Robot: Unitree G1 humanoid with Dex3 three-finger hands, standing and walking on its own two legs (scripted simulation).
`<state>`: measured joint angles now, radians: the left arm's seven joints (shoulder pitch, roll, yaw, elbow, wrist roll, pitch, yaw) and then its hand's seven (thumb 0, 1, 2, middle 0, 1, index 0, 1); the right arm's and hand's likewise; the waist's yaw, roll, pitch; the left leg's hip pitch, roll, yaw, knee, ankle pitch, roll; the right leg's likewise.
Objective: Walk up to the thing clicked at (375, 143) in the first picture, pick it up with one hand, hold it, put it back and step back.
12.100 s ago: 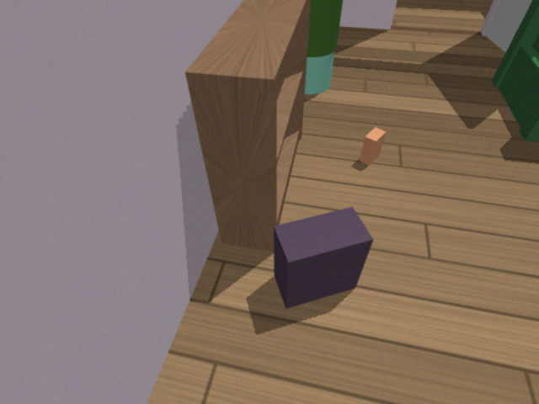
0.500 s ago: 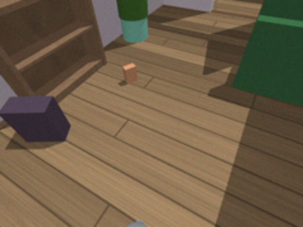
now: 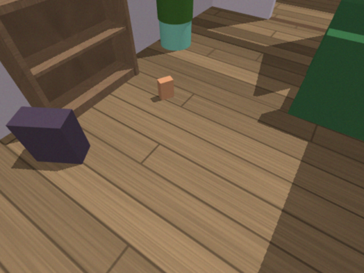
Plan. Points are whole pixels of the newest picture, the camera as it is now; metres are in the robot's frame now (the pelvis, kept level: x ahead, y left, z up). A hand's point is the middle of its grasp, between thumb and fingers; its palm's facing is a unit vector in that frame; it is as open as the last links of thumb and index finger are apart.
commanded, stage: walk up
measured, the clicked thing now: (165, 88) +1.61 +0.18 -0.66
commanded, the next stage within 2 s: stand in 0.56 s
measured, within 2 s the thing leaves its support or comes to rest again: neither
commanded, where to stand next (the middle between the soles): +0.07 -0.02 m, yaw -2 degrees
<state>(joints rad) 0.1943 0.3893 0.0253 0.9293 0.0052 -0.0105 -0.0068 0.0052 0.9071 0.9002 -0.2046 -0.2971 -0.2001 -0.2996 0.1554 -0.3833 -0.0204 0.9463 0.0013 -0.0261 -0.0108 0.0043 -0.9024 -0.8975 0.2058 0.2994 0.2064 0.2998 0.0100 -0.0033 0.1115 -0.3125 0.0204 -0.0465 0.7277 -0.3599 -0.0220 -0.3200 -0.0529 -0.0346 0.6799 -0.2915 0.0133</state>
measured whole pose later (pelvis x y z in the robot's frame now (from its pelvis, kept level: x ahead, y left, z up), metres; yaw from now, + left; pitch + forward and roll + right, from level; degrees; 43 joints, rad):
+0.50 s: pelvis +0.00 +0.00 +0.02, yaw +1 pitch -2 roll +0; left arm 0.06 0.38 0.00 1.10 0.00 0.00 -0.02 0.01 0.91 0.90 -0.20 -0.30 -0.20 -0.30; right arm 0.09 -0.35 0.00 1.15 -0.01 -0.02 0.01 0.00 -0.91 -0.90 0.20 0.30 0.20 0.30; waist 0.01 -0.01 0.07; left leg -0.18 0.00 -0.04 0.45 -0.23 -0.01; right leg -0.21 -0.07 -0.05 0.43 -0.18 0.04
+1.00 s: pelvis +0.02 -0.01 +0.03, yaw +1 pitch -2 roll +0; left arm 0.10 0.36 0.00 1.15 0.01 -0.02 -0.01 0.01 0.91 0.90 -0.20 -0.30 -0.20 -0.30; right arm 0.06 -0.35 -0.02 1.16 -0.01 -0.01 0.02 0.00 -0.91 -0.90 0.20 0.30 0.20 0.30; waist 0.01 0.01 0.06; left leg -0.12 0.03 -0.04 0.34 -0.19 -0.04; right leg -0.16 -0.04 -0.05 0.35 -0.16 0.02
